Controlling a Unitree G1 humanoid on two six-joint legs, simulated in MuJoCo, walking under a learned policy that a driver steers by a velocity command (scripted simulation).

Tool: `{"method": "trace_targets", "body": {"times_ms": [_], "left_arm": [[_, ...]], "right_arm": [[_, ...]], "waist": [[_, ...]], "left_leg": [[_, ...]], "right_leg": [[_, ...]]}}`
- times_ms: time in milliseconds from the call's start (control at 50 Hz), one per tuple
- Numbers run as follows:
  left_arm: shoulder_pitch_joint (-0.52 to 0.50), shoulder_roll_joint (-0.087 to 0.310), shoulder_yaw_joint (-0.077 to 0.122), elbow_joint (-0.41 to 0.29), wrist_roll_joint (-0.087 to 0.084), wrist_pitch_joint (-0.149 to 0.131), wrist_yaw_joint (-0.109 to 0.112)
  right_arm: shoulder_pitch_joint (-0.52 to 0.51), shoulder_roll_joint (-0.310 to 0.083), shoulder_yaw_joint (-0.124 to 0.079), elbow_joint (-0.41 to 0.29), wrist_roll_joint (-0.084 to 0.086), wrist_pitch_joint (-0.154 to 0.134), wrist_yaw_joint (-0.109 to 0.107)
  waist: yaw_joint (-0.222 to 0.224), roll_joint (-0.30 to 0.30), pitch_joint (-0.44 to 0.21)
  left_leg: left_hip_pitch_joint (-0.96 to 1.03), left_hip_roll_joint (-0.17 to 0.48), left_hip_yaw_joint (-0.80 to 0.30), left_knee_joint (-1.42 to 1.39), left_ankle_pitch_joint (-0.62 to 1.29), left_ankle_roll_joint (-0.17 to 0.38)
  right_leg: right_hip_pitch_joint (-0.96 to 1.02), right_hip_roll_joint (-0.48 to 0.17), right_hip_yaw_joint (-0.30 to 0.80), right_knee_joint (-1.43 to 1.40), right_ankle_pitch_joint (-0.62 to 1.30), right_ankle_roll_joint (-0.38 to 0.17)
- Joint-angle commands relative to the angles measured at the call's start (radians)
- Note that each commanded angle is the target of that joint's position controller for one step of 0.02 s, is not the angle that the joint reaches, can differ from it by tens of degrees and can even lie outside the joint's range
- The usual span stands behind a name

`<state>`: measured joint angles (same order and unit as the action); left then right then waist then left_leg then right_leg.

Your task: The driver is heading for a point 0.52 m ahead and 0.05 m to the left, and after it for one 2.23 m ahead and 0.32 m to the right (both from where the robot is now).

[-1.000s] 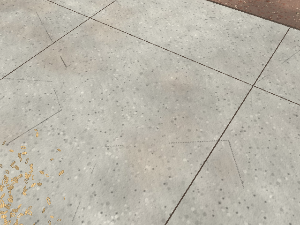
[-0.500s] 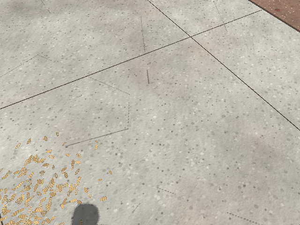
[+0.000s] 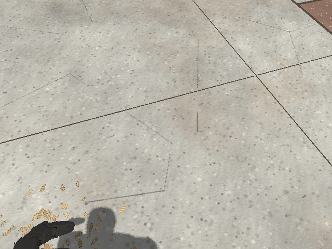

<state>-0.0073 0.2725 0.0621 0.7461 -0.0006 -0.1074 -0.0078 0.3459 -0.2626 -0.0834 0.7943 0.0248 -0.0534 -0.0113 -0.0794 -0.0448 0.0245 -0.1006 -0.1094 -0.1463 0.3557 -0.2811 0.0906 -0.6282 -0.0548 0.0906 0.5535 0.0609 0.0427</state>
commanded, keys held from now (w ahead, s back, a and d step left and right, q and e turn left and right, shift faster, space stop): w+q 0.54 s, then w+e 0.46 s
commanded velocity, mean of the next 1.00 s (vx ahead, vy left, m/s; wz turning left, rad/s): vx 0.50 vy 0.00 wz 0.29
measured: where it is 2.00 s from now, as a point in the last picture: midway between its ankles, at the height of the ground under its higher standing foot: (121, 121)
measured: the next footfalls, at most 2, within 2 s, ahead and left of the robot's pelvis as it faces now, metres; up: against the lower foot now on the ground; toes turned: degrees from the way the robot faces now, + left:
right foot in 0.12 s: +0.25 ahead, -0.14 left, +0.00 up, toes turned +8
left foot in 0.62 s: +0.45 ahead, +0.20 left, +0.00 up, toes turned +25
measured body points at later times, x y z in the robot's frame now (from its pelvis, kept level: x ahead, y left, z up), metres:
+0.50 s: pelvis +0.27 -0.01 +0.00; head +0.30 +0.01 +0.44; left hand +0.20 +0.28 -0.13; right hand +0.54 -0.19 -0.09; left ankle +0.38 +0.19 -0.69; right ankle +0.21 -0.14 -0.74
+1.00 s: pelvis +0.52 +0.13 +0.00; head +0.53 +0.14 +0.45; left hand +0.59 +0.42 -0.12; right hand +0.64 -0.12 -0.12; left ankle +0.41 +0.18 -0.74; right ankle +0.73 +0.01 -0.68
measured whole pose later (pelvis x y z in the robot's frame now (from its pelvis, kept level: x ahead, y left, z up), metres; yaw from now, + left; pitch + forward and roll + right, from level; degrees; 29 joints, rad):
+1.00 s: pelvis +0.52 +0.13 +0.00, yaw +14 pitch +1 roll +2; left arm 0.17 0.29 0.06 0.81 -0.02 -0.04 -0.03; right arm 0.32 -0.25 -0.07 0.80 -0.02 -0.09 0.00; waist -0.05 -0.05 0.01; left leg 0.02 -0.05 0.19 0.22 -0.26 0.05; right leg -0.71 -0.11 0.06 0.79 0.06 0.01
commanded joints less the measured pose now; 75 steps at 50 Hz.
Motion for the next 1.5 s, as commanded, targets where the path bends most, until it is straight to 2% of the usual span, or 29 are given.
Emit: {"method": "trace_targets", "body": {"times_ms": [20, 100, 120, 140, 160, 180, 200, 240, 320, 540, 580, 620, 640, 660, 680, 700, 740, 780, 900, 1060, 1120, 1160, 1180, 1200, 1220, 1240, 1280, 1360, 1500], "left_arm": [[-0.11, 0.094, 0.02, -0.101, -0.007, -0.028, -0.014], [0.112, 0.163, 0.052, -0.059, 0.004, -0.05, -0.01], [0.28, 0.22, 0.066, -0.045, 0.019, -0.049, -0.001], [0.365, 0.284, 0.082, -0.006, 0.026, -0.034, -0.005], [0.346, 0.183, 0.061, -0.021, -0.001, -0.027, -0.009], [0.298, 0.116, 0.043, -0.036, -0.004, -0.018, -0.003], [0.243, 0.104, 0.034, -0.041, 0.006, -0.009, -0.002], [0.201, 0.078, 0.023, -0.028, 0.018, -0.006, 0.0], [0.21, 0.113, 0.038, 0.002, 0.004, -0.02, -0.001], [0.296, 0.209, 0.063, 0.056, -0.023, 0.025, 0.011], [0.32, 0.232, 0.065, 0.072, -0.035, 0.035, 0.011], [0.314, 0.211, 0.047, 0.086, -0.035, 0.043, 0.014], [0.326, 0.132, 0.013, 0.059, 0.005, 0.036, 0.011], [0.431, 0.048, -0.018, 0.045, -0.006, 0.013, -0.004], [0.315, 0.167, 0.013, 0.051, -0.052, -0.002, -0.011], [0.239, 0.176, 0.018, 0.018, -0.07, -0.006, -0.014], [0.231, 0.158, 0.021, 0.031, -0.032, 0.006, -0.004], [0.304, 0.129, 0.021, 0.061, -0.035, 0.039, -0.004], [0.221, 0.079, 0.017, 0.037, -0.027, 0.059, -0.001], [0.007, 0.039, -0.008, -0.069, -0.018, 0.049, -0.054], [0.046, 0.074, 0.008, -0.096, -0.022, 0.053, -0.068], [0.25, 0.149, 0.049, -0.063, -0.027, 0.059, -0.058], [0.408, 0.218, 0.082, -0.031, -0.024, 0.065, -0.04], [0.43, 0.329, 0.104, -0.025, -0.028, 0.067, -0.025], [0.447, 0.283, 0.086, -0.055, -0.021, 0.054, -0.027], [0.424, 0.221, 0.069, -0.052, -0.013, 0.046, -0.028], [0.293, 0.152, 0.049, -0.071, -0.022, 0.038, -0.027], [0.231, 0.144, 0.043, -0.106, -0.01, 0.035, -0.008], [0.327, 0.186, 0.056, -0.081, -0.024, 0.059, 0.02]], "right_arm": [[0.042, -0.154, -0.038, -0.041, 0.004, 0.0, -0.011], [-0.01, -0.126, -0.028, -0.071, -0.003, 0.009, -0.013], [-0.019, -0.078, -0.008, -0.099, -0.022, 0.005, -0.009], [0.148, -0.012, 0.012, -0.121, 0.01, -0.005, -0.007], [0.145, -0.124, -0.003, -0.092, 0.024, -0.005, -0.01], [0.026, -0.183, -0.019, -0.105, 0.017, 0.001, -0.009], [-0.036, -0.177, -0.02, -0.12, 0.005, 0.006, -0.01], [-0.066, -0.14, -0.023, -0.139, -0.002, 0.011, 0.0], [-0.092, -0.077, -0.01, -0.175, 0.002, 0.03, 0.007], [-0.345, -0.07, 0.006, -0.269, 0.002, 0.017, 0.065], [-0.309, -0.087, -0.006, -0.274, -0.008, 0.018, 0.064], [-0.033, -0.17, -0.054, -0.195, -0.009, 0.02, 0.048], [0.129, -0.268, -0.079, -0.165, -0.014, 0.026, 0.025], [0.093, -0.324, -0.068, -0.178, -0.023, 0.016, 0.025], [0.102, -0.232, -0.047, -0.179, -0.025, 0.003, 0.033], [0.052, -0.2, -0.034, -0.162, -0.026, -0.007, 0.036], [-0.071, -0.131, -0.014, -0.154, -0.026, -0.019, 0.038], [-0.121, -0.101, -0.008, -0.149, -0.035, -0.04, 0.037], [-0.102, -0.112, -0.016, -0.087, -0.048, -0.064, 0.012], [-0.01, -0.163, -0.033, -0.021, -0.021, -0.026, -0.006], [-0.034, -0.202, -0.042, -0.025, -0.013, 0.0, -0.019], [-0.064, -0.224, -0.044, -0.032, -0.007, 0.015, -0.028], [-0.072, -0.212, -0.036, -0.041, -0.008, 0.007, -0.032], [0.032, -0.06, 0.009, -0.088, -0.048, -0.019, -0.014], [-0.029, -0.092, 0.017, -0.104, -0.022, -0.064, 0.003], [-0.138, -0.148, 0.002, -0.134, 0.018, -0.089, 0.016], [-0.175, -0.141, 0.005, -0.137, -0.01, -0.102, 0.008], [-0.129, -0.128, -0.002, -0.134, -0.038, -0.056, 0.005], [-0.359, -0.083, 0.025, -0.189, -0.024, -0.057, 0.02]], "waist": [[0.001, 0.141, -0.014], [0.126, 0.173, -0.127], [0.194, 0.075, -0.279], [0.118, -0.284, -0.405], [0.139, -0.196, -0.345], [0.169, -0.088, -0.201], [0.151, -0.015, -0.117], [0.105, -0.034, -0.037], [0.089, -0.04, -0.014], [0.156, -0.021, 0.048], [0.112, -0.04, 0.007], [-0.053, -0.017, -0.133], [-0.095, 0.148, -0.268], [0.009, 0.304, -0.418], [-0.067, 0.149, -0.389], [-0.049, 0.153, -0.224], [0.034, 0.119, -0.098], [0.086, 0.138, -0.082], [0.081, 0.098, 0.004], [-0.001, 0.078, 0.08], [0.05, 0.129, 0.012], [0.173, 0.146, -0.108], [0.257, 0.091, -0.192], [0.153, -0.188, -0.275], [0.192, -0.118, -0.436], [0.222, -0.054, -0.318], [0.132, 0.061, -0.124], [0.056, 0.026, -0.067], [0.15, -0.043, -0.045]], "left_leg": [[-0.021, 0.239, -0.213, -0.021, 0.233, 0.115], [-0.026, 0.187, -0.232, 0.221, 0.401, 0.058], [-0.17, 0.122, -0.149, 0.498, 0.255, 0.019], [-0.545, -0.012, -0.041, 0.819, -0.304, -0.051], [-0.674, 0.079, -0.062, 0.954, -0.302, -0.061], [-0.707, 0.115, -0.04, 0.98, -0.204, -0.067], [-0.672, 0.151, -0.004, 0.957, -0.128, -0.073], [-0.601, 0.204, 0.004, 0.875, -0.058, -0.07], [-0.609, 0.237, 0.039, 0.754, 0.001, -0.083], [-0.556, 0.187, 0.177, 0.3, 0.21, -0.038], [-0.42, 0.124, 0.211, 0.265, 0.093, 0.005], [0.004, 0.06, 0.225, 0.161, 0.178, 0.063], [0.337, 0.281, -0.06, 0.201, 0.265, 0.125], [0.516, 0.525, -0.566, 0.054, 0.109, 0.292], [0.45, 0.516, -0.54, -0.009, 0.058, 0.258], [0.319, 0.477, -0.351, -0.022, 0.13, 0.213], [0.071, 0.391, -0.14, -0.072, 0.234, 0.15], [-0.035, 0.363, -0.041, -0.151, 0.256, 0.136], [-0.025, 0.331, 0.184, -0.224, 0.366, 0.099], [0.191, 0.387, 0.312, -0.169, 0.506, 0.062], [0.247, 0.394, 0.349, -0.007, 0.943, 0.031], [0.188, 0.365, 0.371, 0.286, 1.108, -0.006], [0.0, 0.321, 0.376, 0.551, 0.891, -0.048], [-0.472, 0.131, 0.327, 0.938, -0.074, -0.122], [-0.633, 0.042, 0.074, 1.104, -0.321, -0.118], [-0.726, 0.106, 0.022, 1.093, -0.241, -0.091], [-0.662, 0.185, 0.046, 0.901, -0.114, -0.078], [-0.508, 0.216, 0.073, 0.716, -0.044, -0.129], [-0.377, 0.115, 0.11, 0.236, 0.351, -0.17]], "right_leg": [[0.096, 0.052, -0.023, -0.075, -0.011, -0.016], [0.428, 0.033, -0.025, -0.132, -0.089, -0.1], [0.71, -0.137, 0.135, -0.096, -0.121, -0.165], [1.041, -0.369, 0.612, -0.177, -0.295, -0.339], [1.008, -0.382, 0.697, -0.226, -0.521, -0.324], [0.874, -0.331, 0.521, -0.246, -0.519, -0.271], [0.731, -0.286, 0.385, -0.267, -0.402, -0.241], [0.558, -0.217, 0.216, -0.319, -0.242, -0.219], [0.504, -0.215, 0.058, -0.397, -0.106, -0.246], [0.674, -0.229, -0.228, -0.351, 0.109, -0.176], [0.688, -0.242, -0.238, -0.243, 0.407, -0.173], [0.556, -0.19, -0.289, 0.087, 0.507, -0.133], [0.279, -0.131, -0.297, 0.437, 0.04, -0.09], [-0.019, 0.044, -0.137, 0.739, -0.692, -0.053], [-0.094, 0.019, 0.003, 0.821, -0.659, -0.061], [-0.154, -0.017, -0.011, 0.798, -0.576, -0.069], [-0.071, -0.091, -0.015, 0.668, -0.423, -0.061], [0.026, -0.106, -0.002, 0.639, -0.332, -0.047], [-0.081, -0.076, 0.029, 0.414, -0.067, -0.016], [-0.135, -0.036, -0.11, 0.098, -0.044, -0.077], [-0.009, 0.042, -0.196, 0.086, -0.196, -0.131], [0.278, 0.119, -0.221, 0.05, -0.227, -0.189], [0.569, 0.091, -0.117, -0.013, -0.166, -0.236], [0.949, -0.177, 0.399, -0.034, -0.222, -0.414], [1.073, -0.285, 0.77, -0.207, -0.324, -0.506], [1.011, -0.258, 0.629, -0.243, -0.299, -0.442], [0.702, -0.173, 0.396, -0.251, -0.133, -0.373], [0.434, -0.109, 0.248, -0.314, 0.074, -0.364], [0.347, -0.023, 0.169, -0.274, -0.087, -0.265]]}}
Velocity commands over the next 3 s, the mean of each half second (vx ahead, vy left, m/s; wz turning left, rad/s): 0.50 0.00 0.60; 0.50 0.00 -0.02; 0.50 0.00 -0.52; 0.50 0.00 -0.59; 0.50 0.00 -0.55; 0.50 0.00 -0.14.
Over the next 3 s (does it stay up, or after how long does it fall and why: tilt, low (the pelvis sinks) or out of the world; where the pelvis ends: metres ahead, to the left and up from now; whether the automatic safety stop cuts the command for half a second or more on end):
stays up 1.56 -0.13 0.00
